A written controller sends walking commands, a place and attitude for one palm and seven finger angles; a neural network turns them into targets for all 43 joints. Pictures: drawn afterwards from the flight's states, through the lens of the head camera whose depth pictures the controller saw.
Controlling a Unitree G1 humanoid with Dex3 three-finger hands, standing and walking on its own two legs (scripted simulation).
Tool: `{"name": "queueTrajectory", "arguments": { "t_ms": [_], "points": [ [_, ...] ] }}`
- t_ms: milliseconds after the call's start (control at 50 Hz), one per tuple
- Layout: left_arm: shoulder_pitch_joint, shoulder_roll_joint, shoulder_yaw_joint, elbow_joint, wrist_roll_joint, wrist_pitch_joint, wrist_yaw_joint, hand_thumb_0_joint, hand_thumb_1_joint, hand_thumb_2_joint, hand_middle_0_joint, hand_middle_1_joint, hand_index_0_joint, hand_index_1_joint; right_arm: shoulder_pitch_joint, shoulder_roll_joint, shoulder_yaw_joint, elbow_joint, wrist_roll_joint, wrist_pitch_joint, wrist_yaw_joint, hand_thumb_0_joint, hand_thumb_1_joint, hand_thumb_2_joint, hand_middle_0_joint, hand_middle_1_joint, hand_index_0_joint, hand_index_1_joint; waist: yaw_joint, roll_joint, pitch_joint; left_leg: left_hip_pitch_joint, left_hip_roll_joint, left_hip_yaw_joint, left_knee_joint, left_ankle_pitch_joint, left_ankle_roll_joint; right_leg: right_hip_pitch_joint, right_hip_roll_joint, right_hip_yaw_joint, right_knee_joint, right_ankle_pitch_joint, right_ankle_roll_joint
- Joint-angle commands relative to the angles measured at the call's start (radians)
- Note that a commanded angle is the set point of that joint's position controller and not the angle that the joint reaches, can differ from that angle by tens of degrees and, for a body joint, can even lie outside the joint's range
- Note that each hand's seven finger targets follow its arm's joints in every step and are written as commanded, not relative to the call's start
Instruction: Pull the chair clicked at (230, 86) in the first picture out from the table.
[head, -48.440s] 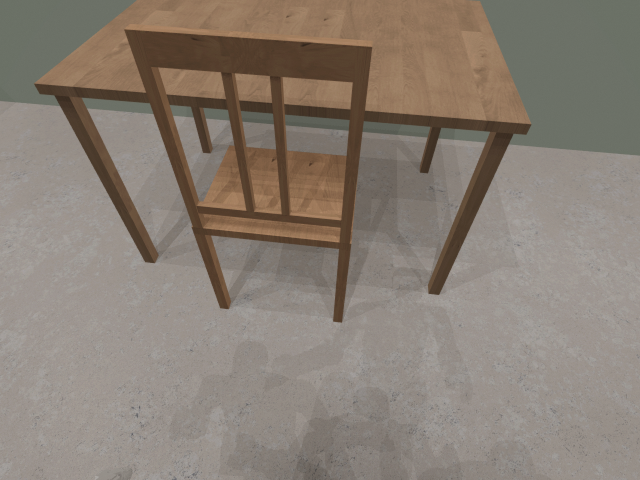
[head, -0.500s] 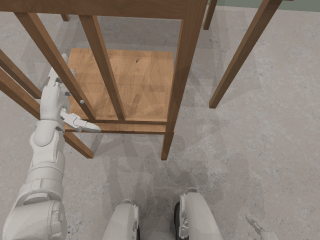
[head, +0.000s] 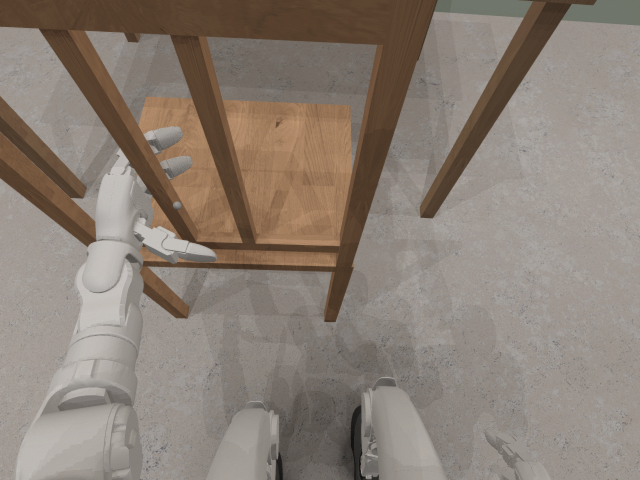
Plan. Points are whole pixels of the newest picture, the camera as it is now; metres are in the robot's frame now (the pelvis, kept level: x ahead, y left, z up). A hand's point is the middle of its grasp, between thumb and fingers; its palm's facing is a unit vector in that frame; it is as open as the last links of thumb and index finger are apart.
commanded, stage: hook a spindle and tug to test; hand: left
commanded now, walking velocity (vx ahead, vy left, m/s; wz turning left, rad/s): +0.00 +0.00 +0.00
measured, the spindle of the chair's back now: (148, 168) +0.47 +0.19 +0.06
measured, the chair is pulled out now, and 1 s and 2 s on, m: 0.19 0.22 0.28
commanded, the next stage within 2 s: step backward, pulling the chair out in 1.08 s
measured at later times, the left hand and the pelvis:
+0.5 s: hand (175, 202) +0.44 +0.17 +0.02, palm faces -0.02 -1.00 -0.04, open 5.4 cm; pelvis +0.01 +0.00 +0.01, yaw +0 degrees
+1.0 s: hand (179, 228) +0.40 +0.16 +0.03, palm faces -0.03 -1.00 -0.04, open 5.3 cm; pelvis +0.03 +0.00 +0.01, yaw -1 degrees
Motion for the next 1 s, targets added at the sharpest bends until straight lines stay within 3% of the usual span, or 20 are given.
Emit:
{"name": "queueTrajectory", "arguments": {
  "t_ms": [0, 60, 80, 140, 160, 200, 260, 320, 360, 480, 500, 520, 600, 680, 740, 780, 840, 880, 940, 980],
  "points": [
    [-0.297, 0.156, -0.001, -0.219, -0.008, -0.073, -0.003, 0.0, -0.108, 0.468, -0.447, -1.286, -0.447, -1.286, 0.108, -0.167, -0.065, -0.077, 0.006, -0.025, -0.004, 0.0, -0.9, -0.9, 0.2, 0.3, 0.2, 0.3, -0.02, 0.05, -0.501, 0.211, -0.016, -0.036, -0.191, 0.406, -0.029, 0.402, 0.052, 0.008, -0.102, 0.188, -0.039],
    [-0.315, 0.173, 0.007, -0.232, -0.006, -0.077, -0.001, 0.0, 0.06, 0.54, -0.5, -1.45, -0.5, -1.45, 0.11, -0.169, -0.066, -0.077, 0.005, -0.024, -0.005, 0.0, -0.9, -0.9, 0.2, 0.3, 0.2, 0.3, -0.017, 0.064, -0.505, 0.213, -0.017, -0.036, -0.192, 0.4, -0.03, 0.405, 0.051, 0.011, -0.102, 0.186, -0.041],
    [-0.292, 0.147, -0.012, -0.241, -0.006, -0.075, -0.003, 0.0, 0.116, 0.564, -0.5, -1.45, -0.5, -1.45, 0.11, -0.164, -0.066, -0.079, 0.004, -0.024, -0.001, 0.0, -0.9, -0.9, 0.2, 0.3, 0.2, 0.3, -0.015, 0.066, -0.52, 0.23, -0.019, -0.034, -0.194, 0.422, -0.03, 0.419, 0.052, 0.009, -0.104, 0.205, -0.041],
    [-0.277, 0.148, -0.01, -0.243, -0.01, -0.075, -0.004, 0.0, 0.284, 0.636, -0.5, -1.45, -0.5, -1.45, 0.11, -0.165, -0.069, -0.08, 0.006, -0.022, -0.002, 0.0, -0.9, -0.9, 0.2, 0.3, 0.2, 0.3, -0.022, 0.029, -0.517, 0.208, -0.016, -0.032, -0.189, 0.428, -0.025, 0.437, 0.053, 0.011, -0.103, 0.227, -0.04],
    [-0.257, 0.154, 0.0, -0.246, -0.011, -0.074, -0.005, 0.0, 0.34, 0.66, -0.5, -1.45, -0.5, -1.45, 0.111, -0.164, -0.071, -0.081, 0.007, -0.022, 0.0, 0.0, -0.9, -0.9, 0.2, 0.3, 0.2, 0.3, -0.012, 0.038, -0.529, 0.211, -0.018, -0.029, -0.19, 0.433, -0.026, 0.449, 0.051, 0.015, -0.105, 0.236, -0.04],
    [-0.242, 0.152, -0.002, -0.236, -0.015, -0.072, -0.011, 0.0, 0.452, 0.708, -0.5, -1.45, -0.5, -1.45, 0.105, -0.162, -0.069, -0.08, 0.009, -0.019, 0.001, 0.0, -0.9, -0.9, 0.2, 0.3, 0.2, 0.3, -0.015, 0.018, -0.501, 0.183, -0.02, -0.02, -0.191, 0.401, -0.019, 0.463, 0.052, 0.019, -0.114, 0.231, -0.039],
    [-0.24, 0.16, -0.002, -0.263, -0.015, -0.076, -0.017, 0.0, 0.62, 0.78, -0.5, -1.45, -0.5, -1.45, 0.103, -0.159, -0.067, -0.085, 0.009, -0.021, 0.002, 0.0, -0.9, -0.9, 0.2, 0.3, 0.2, 0.3, -0.006, 0.07, -0.516, 0.208, -0.019, -0.022, -0.195, 0.426, -0.024, 0.458, 0.051, 0.019, -0.108, 0.237, -0.042],
    [-0.211, 0.149, -0.007, -0.271, -0.017, -0.074, -0.015, 0.0, 0.788, 0.852, -0.5, -1.45, -0.5, -1.45, 0.105, -0.16, -0.071, -0.087, 0.01, -0.018, 0.004, 0.0, -0.9, -0.9, 0.2, 0.3, 0.2, 0.3, -0.006, 0.052, -0.506, 0.234, -0.011, -0.03, -0.197, 0.476, -0.031, 0.447, 0.053, 0.011, -0.107, 0.256, -0.042],
    [-0.236, 0.116, -0.036, -0.279, -0.016, -0.072, -0.011, 0.0, 0.9, 0.9, -0.5, -1.45, -0.5, -1.45, 0.107, -0.158, -0.073, -0.083, 0.01, -0.022, 0.004, 0.0, -0.9, -0.9, 0.2, 0.3, 0.2, 0.3, -0.018, 0.068, -0.511, 0.249, -0.01, -0.032, -0.191, 0.49, -0.033, 0.424, 0.052, 0.007, -0.104, 0.256, -0.04],
    [-0.115, 0.108, -0.032, -0.338, -0.024, -0.072, -0.006, 0.0, 0.9, 0.9, -0.5, -1.45, -0.5, -1.45, 0.108, -0.153, -0.08, -0.097, 0.01, -0.023, 0.014, 0.0, -0.9, -0.9, 0.2, 0.3, 0.2, 0.3, 0.008, 0.067, -0.55, 0.283, -0.008, -0.029, -0.198, 0.571, -0.043, 0.476, 0.052, 0.009, -0.108, 0.314, -0.042],
    [-0.085, 0.098, -0.041, -0.328, -0.023, -0.069, -0.008, 0.0, 0.9, 0.9, -0.5, -1.45, -0.5, -1.45, 0.105, -0.153, -0.08, -0.099, 0.012, -0.021, 0.015, 0.0, -0.9, -0.9, 0.2, 0.3, 0.2, 0.3, 0.008, 0.033, -0.533, 0.27, -0.005, -0.033, -0.203, 0.566, -0.04, 0.483, 0.052, 0.006, -0.11, 0.314, -0.041],
    [-0.096, 0.085, -0.052, -0.346, -0.029, -0.069, -0.01, 0.0, 0.9, 0.9, -0.5, -1.45, -0.5, -1.45, 0.099, -0.15, -0.08, -0.098, 0.013, -0.023, 0.016, 0.0, -0.9, -0.9, 0.2, 0.3, 0.2, 0.3, 0.002, 0.041, -0.527, 0.257, -0.008, -0.024, -0.2, 0.546, -0.034, 0.49, 0.051, 0.011, -0.115, 0.319, -0.04],
    [-0.02, 0.11, -0.026, -0.374, -0.028, -0.071, -0.009, 0.0, 0.9, 0.9, -0.5, -1.45, -0.5, -1.45, 0.093, -0.146, -0.078, -0.11, 0.015, -0.025, 0.019, 0.0, -0.9, -0.9, 0.2, 0.3, 0.2, 0.3, 0.021, 0.022, -0.519, 0.23, -0.01, -0.018, -0.211, 0.525, -0.028, 0.528, 0.053, 0.017, -0.113, 0.33, -0.042],
    [0.048, 0.088, -0.044, -0.445, -0.033, -0.075, -0.005, 0.0, 0.9, 0.9, -0.5, -1.45, -0.5, -1.45, 0.088, -0.139, -0.082, -0.12, 0.015, -0.033, 0.023, 0.0, -0.9, -0.9, 0.2, 0.3, 0.2, 0.3, 0.031, 0.062, -0.528, 0.279, -0.002, -0.024, -0.211, 0.61, -0.039, 0.516, 0.051, 0.013, -0.108, 0.356, -0.043],
    [0.098, 0.1, -0.028, -0.465, -0.034, -0.077, 0.001, 0.0, 0.9, 0.9, -0.5, -1.45, -0.5, -1.45, 0.086, -0.139, -0.083, -0.124, 0.015, -0.037, 0.023, 0.0, -0.9, -0.9, 0.2, 0.3, 0.2, 0.3, 0.034, 0.032, -0.517, 0.264, 0.0, -0.025, -0.212, 0.61, -0.037, 0.525, 0.053, 0.012, -0.104, 0.361, -0.044],
    [0.104, 0.073, -0.054, -0.498, -0.037, -0.078, 0.001, 0.0, 0.9, 0.9, -0.5, -1.45, -0.5, -1.45, 0.076, -0.133, -0.082, -0.126, 0.014, -0.04, 0.025, 0.0, -0.9, -0.9, 0.2, 0.3, 0.2, 0.3, 0.034, 0.062, -0.511, 0.286, 0.0, -0.024, -0.213, 0.626, -0.043, 0.51, 0.051, 0.01, -0.105, 0.359, -0.043],
    [0.17, 0.078, -0.044, -0.519, -0.038, -0.078, 0.005, 0.0, 0.9, 0.9, -0.5, -1.45, -0.5, -1.45, 0.075, -0.134, -0.085, -0.135, 0.015, -0.043, 0.024, 0.0, -0.9, -0.9, 0.2, 0.3, 0.2, 0.3, 0.039, 0.033, -0.507, 0.283, 0.003, -0.026, -0.21, 0.653, -0.04, 0.524, 0.052, 0.01, -0.099, 0.38, -0.044],
    [0.197, 0.057, -0.058, -0.535, -0.041, -0.075, 0.003, 0.0, 0.9, 0.9, -0.5, -1.45, -0.5, -1.45, 0.069, -0.127, -0.085, -0.136, 0.015, -0.045, 0.026, 0.0, -0.9, -0.9, 0.2, 0.3, 0.2, 0.3, 0.042, 0.04, -0.502, 0.285, 0.003, -0.025, -0.212, 0.657, -0.043, 0.526, 0.05, 0.01, -0.101, 0.383, -0.043],
    [0.193, 0.08, -0.042, -0.568, -0.04, -0.079, 0.006, 0.0, 0.9, 0.9, -0.5, -1.45, -0.5, -1.45, 0.06, -0.128, -0.084, -0.138, 0.015, -0.048, 0.021, 0.0, -0.9, -0.9, 0.2, 0.3, 0.2, 0.3, 0.048, 0.058, -0.491, 0.273, 0.0, -0.022, -0.209, 0.641, -0.042, 0.527, 0.048, 0.013, -0.094, 0.379, -0.046],
    [0.232, 0.064, -0.047, -0.56, -0.043, -0.074, 0.005, 0.0, 0.9, 0.9, -0.5, -1.45, -0.5, -1.45, 0.055, -0.124, -0.085, -0.14, 0.016, -0.05, 0.023, 0.0, -0.9, -0.9, 0.2, 0.3, 0.2, 0.3, 0.05, 0.033, -0.495, 0.264, -0.001, -0.018, -0.207, 0.63, -0.04, 0.54, 0.047, 0.015, -0.096, 0.385, -0.044]
  ]
}}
